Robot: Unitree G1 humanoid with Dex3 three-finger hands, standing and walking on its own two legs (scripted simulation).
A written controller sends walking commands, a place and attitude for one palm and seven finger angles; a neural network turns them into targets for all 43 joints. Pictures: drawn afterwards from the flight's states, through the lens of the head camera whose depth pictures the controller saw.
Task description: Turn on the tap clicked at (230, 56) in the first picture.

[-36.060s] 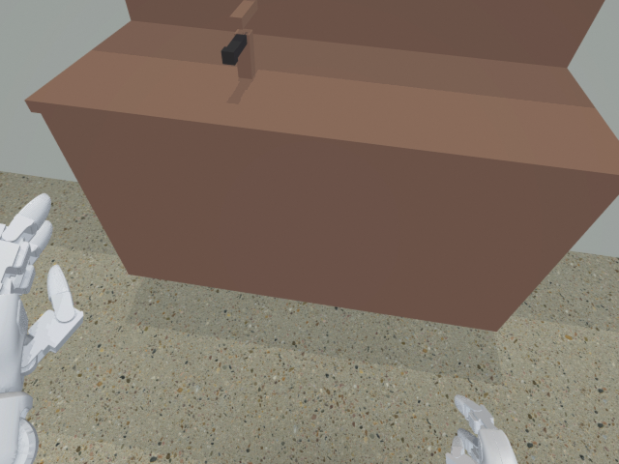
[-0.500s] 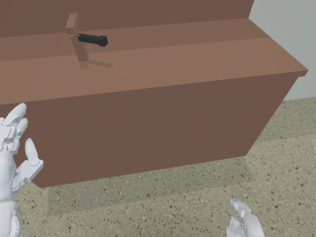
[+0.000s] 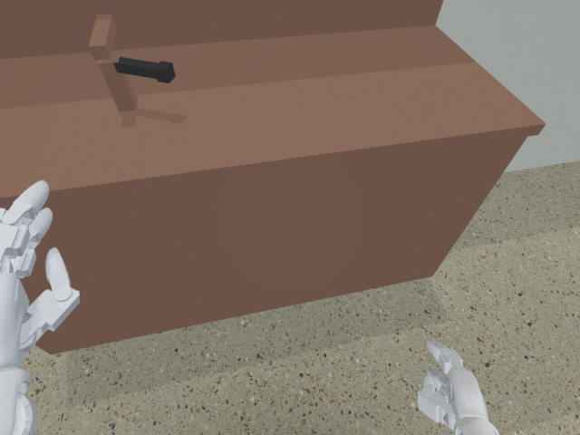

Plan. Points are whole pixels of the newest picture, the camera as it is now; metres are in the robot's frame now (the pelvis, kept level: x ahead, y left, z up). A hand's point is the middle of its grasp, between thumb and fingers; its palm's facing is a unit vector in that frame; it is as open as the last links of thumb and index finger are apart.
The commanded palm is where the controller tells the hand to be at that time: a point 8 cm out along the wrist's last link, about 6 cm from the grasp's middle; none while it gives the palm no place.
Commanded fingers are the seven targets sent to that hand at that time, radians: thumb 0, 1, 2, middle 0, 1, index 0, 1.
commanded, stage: take the last steps up to it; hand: left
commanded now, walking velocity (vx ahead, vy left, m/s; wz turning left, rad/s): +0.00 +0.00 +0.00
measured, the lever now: (165, 72) +0.70 +0.30 +0.12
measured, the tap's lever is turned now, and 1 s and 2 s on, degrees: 63 63 63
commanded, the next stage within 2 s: come to a stop and stand still in 0.88 s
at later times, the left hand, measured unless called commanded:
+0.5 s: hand (95, 237) +0.29 +0.25 +0.15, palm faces +0.39 -0.85 -0.36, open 7.4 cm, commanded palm +0.22 +0.29 +0.18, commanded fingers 0.00 0.90 0.90 -0.20 -0.30 -0.20 -0.30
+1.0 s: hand (166, 152) +0.43 +0.21 +0.15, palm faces +0.26 -0.84 -0.47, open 7.4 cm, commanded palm +0.37 +0.27 +0.18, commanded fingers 0.00 0.90 0.90 -0.20 -0.30 -0.20 -0.30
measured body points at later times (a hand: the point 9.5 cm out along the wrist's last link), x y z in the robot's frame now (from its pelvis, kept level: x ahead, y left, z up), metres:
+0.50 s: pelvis +0.06 +0.01 -0.02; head +0.08 +0.01 +0.43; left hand +0.26 +0.29 +0.17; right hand +0.20 -0.23 -0.11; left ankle +0.00 +0.12 -0.72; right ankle +0.02 -0.09 -0.74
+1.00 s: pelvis +0.18 +0.00 -0.02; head +0.24 -0.01 +0.43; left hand +0.41 +0.25 +0.18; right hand +0.33 -0.23 -0.13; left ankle +0.10 +0.13 -0.69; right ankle +0.23 -0.09 -0.74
